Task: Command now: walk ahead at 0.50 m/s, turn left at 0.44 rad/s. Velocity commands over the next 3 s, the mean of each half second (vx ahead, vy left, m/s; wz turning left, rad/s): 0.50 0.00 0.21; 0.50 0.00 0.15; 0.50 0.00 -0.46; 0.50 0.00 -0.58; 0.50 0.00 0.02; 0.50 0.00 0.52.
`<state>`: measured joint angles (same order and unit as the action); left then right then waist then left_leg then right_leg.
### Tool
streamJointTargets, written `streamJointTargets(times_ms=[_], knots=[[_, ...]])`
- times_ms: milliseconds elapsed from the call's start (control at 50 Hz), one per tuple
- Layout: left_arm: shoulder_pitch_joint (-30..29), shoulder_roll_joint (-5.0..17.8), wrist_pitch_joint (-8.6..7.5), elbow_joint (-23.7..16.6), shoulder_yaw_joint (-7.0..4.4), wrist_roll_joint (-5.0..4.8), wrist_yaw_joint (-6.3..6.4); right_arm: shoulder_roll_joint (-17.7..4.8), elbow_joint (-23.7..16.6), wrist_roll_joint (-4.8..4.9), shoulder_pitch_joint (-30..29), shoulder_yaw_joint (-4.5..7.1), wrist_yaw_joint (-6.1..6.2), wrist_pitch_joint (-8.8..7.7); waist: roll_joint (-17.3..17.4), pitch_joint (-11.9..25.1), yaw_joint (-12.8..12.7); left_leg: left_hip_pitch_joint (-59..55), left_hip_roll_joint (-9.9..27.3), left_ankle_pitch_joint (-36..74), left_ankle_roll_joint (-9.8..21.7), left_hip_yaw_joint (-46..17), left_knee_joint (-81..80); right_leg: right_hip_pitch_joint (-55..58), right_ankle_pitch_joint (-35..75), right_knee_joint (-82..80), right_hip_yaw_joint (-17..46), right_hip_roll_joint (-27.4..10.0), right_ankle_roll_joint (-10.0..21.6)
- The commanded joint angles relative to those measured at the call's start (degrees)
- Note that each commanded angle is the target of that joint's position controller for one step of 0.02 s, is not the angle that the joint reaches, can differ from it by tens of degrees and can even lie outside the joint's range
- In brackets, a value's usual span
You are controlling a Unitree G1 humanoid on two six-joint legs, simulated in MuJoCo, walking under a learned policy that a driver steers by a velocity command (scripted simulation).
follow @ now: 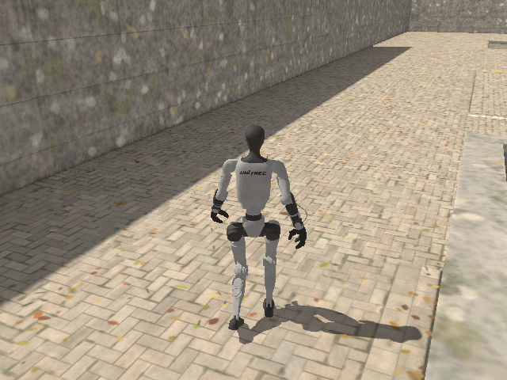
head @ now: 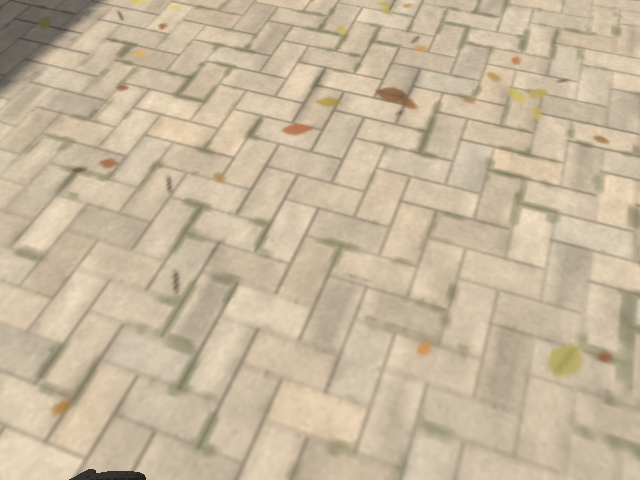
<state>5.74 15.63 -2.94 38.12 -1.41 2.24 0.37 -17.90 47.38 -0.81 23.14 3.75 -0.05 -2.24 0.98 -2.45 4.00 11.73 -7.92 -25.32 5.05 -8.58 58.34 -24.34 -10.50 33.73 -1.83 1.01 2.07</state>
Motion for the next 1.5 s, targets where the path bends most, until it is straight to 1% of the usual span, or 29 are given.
streamJointTargets(times_ms=[20, 60, 140, 240, 320, 360, 400, 420, 440, 460, 480, 540, 600, 700, 820, 880, 920, 940, 960, 980, 1020, 1060, 1160, 1340, 1400, 1440, 1460, 1480, 1500], knots=[[8.52, 4.92, -0.18, 0.21, -2.14, -0.34, -0.11, -4.01, -3.94, -1.04, -1.04, 0.42, -0.82, -0.4, -2.78, 2.63, -4.47, 21.53, 6.75, 5.52, -0.76, 1.11, 10.09, 19.43, -10.25, -20.46, 26.48, -18.57, 8.28], [9.89, 4.95, -1.23, 2.51, -2.0, -0.57, -0.36, -2.6, -3.77, -1.59, -1.59, -0.02, -1.59, 0.46, -6.14, 1.07, -3.57, 18.99, 7.57, 6.18, -1.39, 1.72, 6.99, 15.3, 1.47, -21.7, 18.08, -15.25, 7.62], [13.06, 5.95, -3.03, 5.52, -2.34, -1.43, -1.32, -1.77, -5.29, -1.71, -6.6, -0.57, -2.38, 0.79, -6.55, 1.06, -3.45, 23.18, 7.61, 10.48, -2.17, 2.13, 1.57, 17.3, 13.66, -23.61, 11.22, -14.95, 9.09], [15.53, 6.06, -2.59, 8.3, -2.28, -1.85, -1.64, 0.75, -8.57, -1.5, -18.94, -2.66, -3.55, 0.09, -6.62, -0.39, -5.58, 19.07, 9.93, 21.02, -3.49, 9.44, -17.0, 15.36, 16.35, -25.08, 2.83, -11.31, 7.44], [19.67, 8.28, -2.01, 10.9, -2.77, -1.68, -1.43, -0.51, -9.55, -1.28, -23.06, -2.76, -3.03, -0.12, -6.5, -0.95, -6.59, 15.3, 9.34, 19.13, -1.95, 11.83, -23.94, 19.58, 20.42, -22.84, 3.73, -14.29, 6.85], [19.92, 8.97, -1.42, 11.82, -2.86, -1.59, -1.14, -1.35, -8.81, -1.62, -20.85, -2.39, -2.43, -0.47, -6.44, -0.01, -5.13, 10.81, 7.61, 15.58, -0.3, 12.74, -27.18, 22.17, 28.74, -17.71, 3.16, -14.85, 6.16], [20.31, 7.45, -1.02, 12.27, -2.18, -1.85, -0.93, -3.94, -3.69, -2.71, -6.65, -0.97, -1.45, -1.52, -2.89, 8.07, 0.87, -8.64, 7.01, 15.57, 2.59, 11.38, -31.93, 17.79, 32.89, 0.5, -0.94, -10.78, 4.05], [19.88, 3.92, -1.24, 9.19, -0.98, -2.56, -1.14, -9.06, -2.48, -3.85, 2.58, 0.43, -0.53, -1.76, 5.21, 16.07, 4.21, -24.03, 22.21, 7.67, 6.87, -6.68, -34.38, 4.39, 14.13, 18.68, -3.93, -7.06, 1.92], [23.34, 2.25, -1.0, 8.15, -0.9, -2.4, -1.07, -12.88, -1.8, -2.21, 4.04, 1.55, -0.03, -1.02, 14.3, 19.61, 2.19, -29.53, 32.96, 8.67, 12.56, -28.97, -41.56, -9.72, -20.86, 33.48, -2.5, 1.44, 1.04], [18.14, 7.61, -0.35, 8.4, -2.41, -0.95, -0.6, -9.61, -1.49, -0.07, 0.98, 1.02, -0.05, -0.72, 5.84, 12.63, 1.79, -25.03, 29.24, 9.58, 11.71, -24.8, -41.47, -14.75, -17.92, 36.4, 2.9, -2.06, 1.66], [15.23, 6.42, -0.75, 7.36, -2.2, -1.12, -1.0, -6.62, -1.57, 0.2, -2.87, 0.2, -0.18, -0.9, 4.8, 6.46, -0.23, -18.73, 26.25, 14.6, 10.67, -17.49, -42.33, -15.45, -13.1, 34.63, 3.02, -4.21, 1.88], [15.59, 4.11, 0.21, 8.36, -1.72, -0.01, -1.62, -2.38, -0.9, 0.37, -7.25, -0.83, -0.34, -1.7, 4.01, 2.52, -5.01, -7.03, 19.01, 24.94, 7.68, -7.43, -46.45, -7.65, -8.15, 27.18, 2.27, -6.87, -0.18], [12.6, 3.06, 1.24, 7.2, -1.7, 0.4, -2.18, -3.79, 0.9, 1.01, -5.06, -0.11, -0.17, -2.34, 2.96, 1.4, -5.73, -4.48, 17.53, 26.96, 9.51, -5.67, -49.1, -7.76, -5.14, 23.1, 1.14, -6.59, -2.63], [0.02, 2.8, 1.38, 3.11, -1.36, -0.18, -1.99, -4.67, 3.03, 0.68, -0.62, 0.73, -0.23, -2.1, 2.27, -1.69, -2.74, -4.42, 16.17, 23.14, 9.34, -5.66, -50.88, -11.62, 4.96, 10.68, 1.17, -6.4, -4.79], [-7.09, 3.24, 0.81, 0.8, -1.02, -0.95, -1.96, -4.61, 5.79, -0.12, 4.04, 0.59, 0.03, -2.55, 3.11, -1.89, -0.04, -11.72, 18.07, 31.36, 6.73, -2.4, -48.5, -9.04, 8.42, 1.45, -0.3, -4.99, -1.24], [-3.83, 4.4, 0.37, 1.28, -1.58, -0.94, -1.83, -5.72, 6.51, -0.7, 2.73, 0.82, 0.69, -2.51, 3.05, -1.66, -2.38, -14.86, 19.51, 42.69, 4.73, 0.38, -44.07, -3.14, 2.45, -1.84, -1.31, -2.88, 2.31], [9.47, 5.66, -0.3, 5.92, -2.7, -0.65, -1.08, -6.03, 6.77, -0.96, 1.48, 0.81, 0.82, -2.24, 0.46, 5.06, -8.19, -13.92, 16.21, 56.32, 2.69, 5.53, -26.89, 12.64, 1.33, -6.18, -3.3, 1.26, 4.99], [19.48, 8.84, -0.77, 8.27, -3.71, 0.31, -0.56, -4.64, 5.58, -0.91, 1.45, 0.21, 0.95, -2.35, -3.37, 11.07, -11.86, -4.65, 13.73, 45.02, 1.4, 8.23, -11.39, 26.06, -2.66, -7.16, 6.71, -6.72, 7.93], [23.7, 15.97, -0.61, 9.25, -5.59, 0.56, -0.61, -0.46, 4.33, 0.57, 6.75, -0.48, 0.37, -2.6, -17.52, 15.71, -9.58, 15.87, 2.75, 12.14, -1.82, 12.07, 9.7, 39.82, -6.83, -13.7, 37.08, -20.9, 16.16], [18.49, 12.43, 0.15, 9.04, -4.82, -1.68, -1.45, -3.36, 4.45, -1.61, 5.02, 0.0, 0.28, -2.87, -11.95, 13.02, -6.91, 23.31, 4.14, -1.21, -0.84, 5.04, 14.23, 37.51, -8.65, -19.34, 45.53, -20.62, 15.82], [10.69, 7.15, 0.23, 7.42, -3.69, -1.77, -1.9, -3.54, 2.39, -1.42, -3.65, -0.12, -0.38, -3.41, -2.25, 2.45, -5.12, 24.38, 9.71, 7.61, -1.03, 4.79, 11.81, 24.09, -2.42, -19.74, 30.5, -16.84, 14.2], [10.19, 5.66, -0.2, 8.42, -3.18, -1.94, -1.53, -2.13, 1.45, -1.93, -5.09, -0.52, -0.61, -2.49, -3.38, 0.92, -2.95, 20.32, 11.87, 9.37, -2.54, 5.21, 5.81, 17.74, 7.21, -21.21, 22.76, -12.1, 12.0], [15.33, 7.57, -0.92, 10.34, -3.89, -2.48, -0.97, -0.74, -1.5, -2.02, -11.72, -1.1, -0.87, -0.45, -3.93, 0.45, -3.6, 22.24, 11.96, 13.52, -6.76, 7.62, -2.99, 14.88, 12.76, -23.57, 18.46, -9.05, 12.88], [22.89, 7.72, 0.04, 11.58, -4.32, -1.54, -0.14, -0.35, -8.14, -0.73, -28.58, -2.25, -1.37, -1.19, -5.21, 0.02, -9.17, 22.75, 8.93, 23.55, -7.7, 7.91, -22.24, 21.54, 21.53, -18.01, 20.65, -7.92, 9.89], [19.81, 9.0, 0.17, 10.32, -4.81, -1.19, 0.46, -2.25, -8.15, -0.45, -25.07, -1.8, -1.02, -1.93, -6.03, 0.7, -6.32, 13.81, 7.74, 19.18, -5.92, 6.73, -27.96, 20.5, 24.1, -13.91, 23.28, -8.73, 7.81], [17.15, 9.54, -0.3, 9.5, -4.94, -1.56, 0.01, -4.85, -5.03, -0.65, -13.67, -0.64, 0.02, -2.96, -3.46, 5.81, -0.83, -3.28, 6.85, 17.67, -3.53, 6.84, -33.55, 16.33, 28.12, -2.0, 21.65, -4.9, 5.45], [17.14, 6.89, -0.87, 8.12, -4.22, -2.3, -0.53, -8.84, -4.39, -1.83, -5.34, 0.42, 1.04, -3.58, 2.36, 13.31, 2.35, -15.86, 17.05, 8.68, -0.63, -3.03, -35.62, 10.66, 18.91, 11.95, 17.57, -1.2, 3.89], [22.83, 0.96, -0.84, 6.48, -2.97, -3.95, -0.47, -13.76, -4.79, -2.81, -2.37, 1.54, 1.65, -2.84, 13.72, 19.79, 0.09, -30.46, 32.64, 3.38, 5.07, -25.97, -39.54, -6.13, -17.32, 27.39, 9.68, 7.15, 1.97], [23.82, 5.56, 0.06, 7.17, -3.43, -2.24, 0.04, -11.61, -4.42, -1.78, -4.45, 1.73, 1.44, -1.85, 11.5, 18.13, -1.58, -26.14, 33.93, -4.33, 7.61, -35.75, -42.54, -12.67, -20.95, 34.37, 7.76, 3.79, 2.61]])
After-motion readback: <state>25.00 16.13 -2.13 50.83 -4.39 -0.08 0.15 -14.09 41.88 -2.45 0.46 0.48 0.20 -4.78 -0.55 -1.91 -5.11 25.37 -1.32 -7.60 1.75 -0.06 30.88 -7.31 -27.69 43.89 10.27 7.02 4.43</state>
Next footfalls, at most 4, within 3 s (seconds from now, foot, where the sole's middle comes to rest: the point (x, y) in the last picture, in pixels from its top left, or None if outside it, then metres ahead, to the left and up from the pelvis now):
0.40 left None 0.35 0.12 -0.76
0.92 right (324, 385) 0.67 -0.01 -0.76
1.46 left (242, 283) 0.95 0.17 -0.76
1.98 right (351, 220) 1.14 -0.12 -0.76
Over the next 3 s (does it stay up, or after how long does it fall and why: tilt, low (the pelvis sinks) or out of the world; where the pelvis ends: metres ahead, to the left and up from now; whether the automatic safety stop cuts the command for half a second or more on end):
stays up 1.55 -0.21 0.01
